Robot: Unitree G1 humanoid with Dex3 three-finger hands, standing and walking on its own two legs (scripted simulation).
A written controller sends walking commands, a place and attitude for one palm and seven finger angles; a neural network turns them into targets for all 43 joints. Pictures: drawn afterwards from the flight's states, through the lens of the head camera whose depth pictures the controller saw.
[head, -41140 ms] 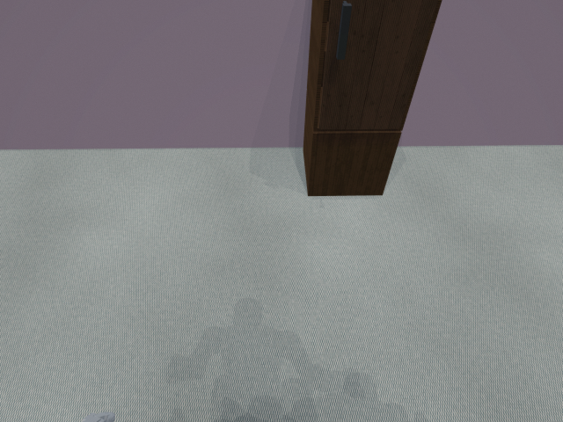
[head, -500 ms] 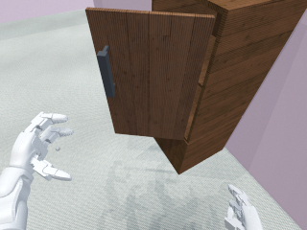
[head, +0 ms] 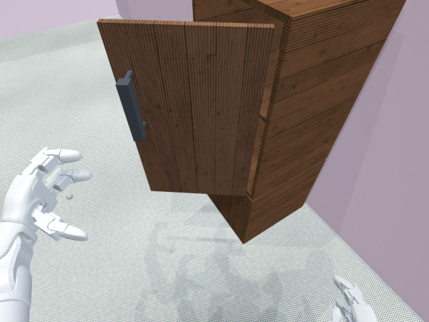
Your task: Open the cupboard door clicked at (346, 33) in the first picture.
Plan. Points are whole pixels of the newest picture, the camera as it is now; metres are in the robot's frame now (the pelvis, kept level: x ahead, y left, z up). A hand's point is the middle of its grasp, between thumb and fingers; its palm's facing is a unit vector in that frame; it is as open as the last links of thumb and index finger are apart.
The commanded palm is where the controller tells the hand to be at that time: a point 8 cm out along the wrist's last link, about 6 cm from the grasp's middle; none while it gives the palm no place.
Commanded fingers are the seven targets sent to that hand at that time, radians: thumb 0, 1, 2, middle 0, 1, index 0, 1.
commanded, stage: raise the hand with hooked fingers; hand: left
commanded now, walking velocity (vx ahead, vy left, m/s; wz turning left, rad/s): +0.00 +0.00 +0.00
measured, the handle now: (134, 107) +0.57 +0.23 +0.08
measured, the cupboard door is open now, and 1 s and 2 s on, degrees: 54 54 54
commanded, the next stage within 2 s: move the hooked fingers beside the handle in 0.20 s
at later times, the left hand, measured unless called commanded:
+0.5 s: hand (75, 189) +0.31 +0.26 +0.10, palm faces +0.04 -1.00 -0.03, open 14.0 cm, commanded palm +0.29 +0.32 +0.10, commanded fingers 0.00 -0.50 0.30 -0.30 -1.20 -0.30 -1.20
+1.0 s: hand (84, 158) +0.38 +0.28 +0.10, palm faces +0.01 -1.00 -0.01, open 14.0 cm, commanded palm +0.36 +0.33 +0.10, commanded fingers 0.00 -0.50 0.30 -0.30 -1.20 -0.30 -1.20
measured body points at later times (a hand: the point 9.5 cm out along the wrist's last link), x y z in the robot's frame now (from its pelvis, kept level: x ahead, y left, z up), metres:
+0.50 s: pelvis -0.01 +0.00 +0.00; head +0.02 -0.01 +0.45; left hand +0.30 +0.32 +0.11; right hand +0.16 -0.25 -0.08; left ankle -0.01 +0.11 -0.72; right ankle +0.03 -0.10 -0.72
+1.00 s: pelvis -0.01 +0.01 -0.01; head +0.04 +0.01 +0.44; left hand +0.37 +0.33 +0.10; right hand +0.09 -0.26 -0.10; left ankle -0.01 +0.11 -0.72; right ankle +0.03 -0.10 -0.72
